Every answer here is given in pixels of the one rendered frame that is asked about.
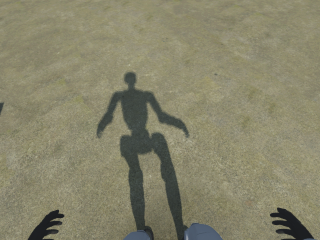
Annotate right robot thigh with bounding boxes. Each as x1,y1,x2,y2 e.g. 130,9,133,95
184,224,223,240

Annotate robot left hand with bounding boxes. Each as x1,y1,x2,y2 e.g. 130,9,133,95
28,209,65,240

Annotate robot left foot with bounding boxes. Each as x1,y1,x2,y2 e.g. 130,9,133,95
144,229,154,240

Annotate robot right hand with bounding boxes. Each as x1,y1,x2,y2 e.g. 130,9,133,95
270,207,314,240

